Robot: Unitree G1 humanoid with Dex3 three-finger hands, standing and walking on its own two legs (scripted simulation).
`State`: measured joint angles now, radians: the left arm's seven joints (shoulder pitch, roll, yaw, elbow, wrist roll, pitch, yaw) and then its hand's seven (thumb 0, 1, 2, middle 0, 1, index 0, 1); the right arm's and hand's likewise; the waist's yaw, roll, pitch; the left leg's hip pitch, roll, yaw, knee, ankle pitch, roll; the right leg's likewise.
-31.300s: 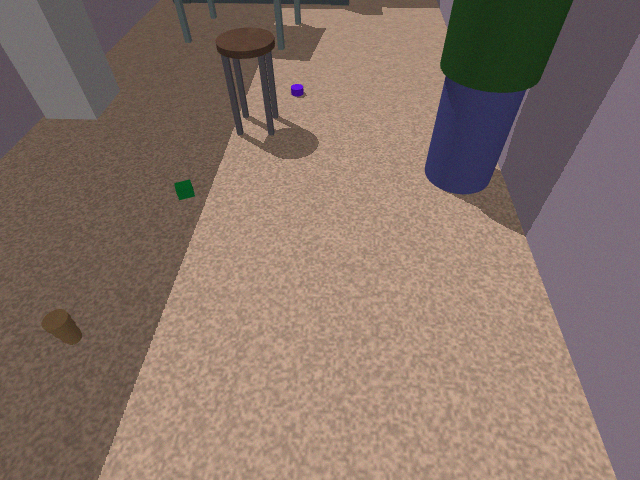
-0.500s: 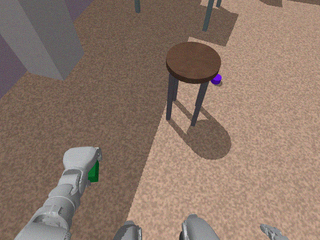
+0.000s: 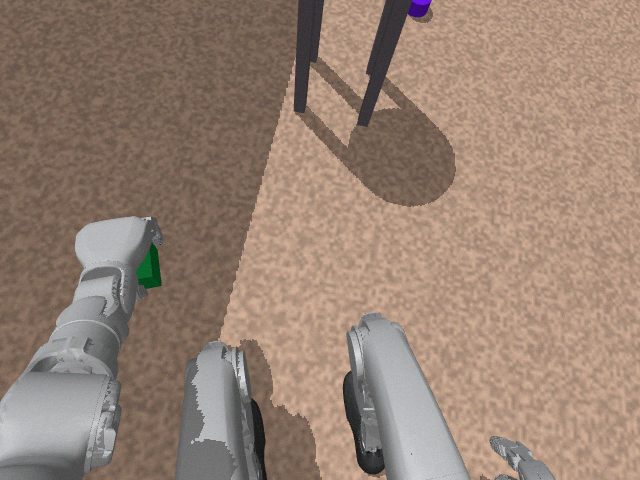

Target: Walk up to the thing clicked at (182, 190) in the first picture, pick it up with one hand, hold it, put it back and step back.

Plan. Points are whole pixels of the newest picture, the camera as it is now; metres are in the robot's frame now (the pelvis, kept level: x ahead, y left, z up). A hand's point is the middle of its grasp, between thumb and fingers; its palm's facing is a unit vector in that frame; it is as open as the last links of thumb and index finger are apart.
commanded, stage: crouch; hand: left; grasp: from above
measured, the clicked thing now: (128, 266) +0.43 +0.23 -0.17
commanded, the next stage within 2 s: lower in 0.92 s
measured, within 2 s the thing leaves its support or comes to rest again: neither
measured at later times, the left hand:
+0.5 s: hand (156, 271) +0.44 +0.22 -0.27, palm faces -0.47 -0.04 -0.88, open 9.2 cm
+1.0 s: hand (164, 274) +0.45 +0.22 -0.33, palm faces -0.46 -0.04 -0.89, open 9.2 cm
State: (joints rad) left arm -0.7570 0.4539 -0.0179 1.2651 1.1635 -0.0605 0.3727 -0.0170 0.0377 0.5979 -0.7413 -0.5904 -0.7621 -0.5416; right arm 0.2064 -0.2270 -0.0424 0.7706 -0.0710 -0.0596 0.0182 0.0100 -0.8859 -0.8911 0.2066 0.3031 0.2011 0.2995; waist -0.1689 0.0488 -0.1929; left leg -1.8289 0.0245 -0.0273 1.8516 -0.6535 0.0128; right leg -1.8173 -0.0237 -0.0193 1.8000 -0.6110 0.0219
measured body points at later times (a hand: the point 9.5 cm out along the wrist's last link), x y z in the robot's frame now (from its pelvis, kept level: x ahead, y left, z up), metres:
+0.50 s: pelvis -0.01 -0.01 -0.10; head +0.23 +0.02 +0.28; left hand +0.46 +0.22 -0.22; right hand +0.04 -0.29 -0.22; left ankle +0.07 +0.11 -0.47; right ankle +0.08 -0.13 -0.47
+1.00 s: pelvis -0.02 -0.01 -0.15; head +0.23 +0.03 +0.23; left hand +0.47 +0.22 -0.28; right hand +0.00 -0.28 -0.26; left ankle +0.07 +0.11 -0.47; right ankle +0.08 -0.13 -0.47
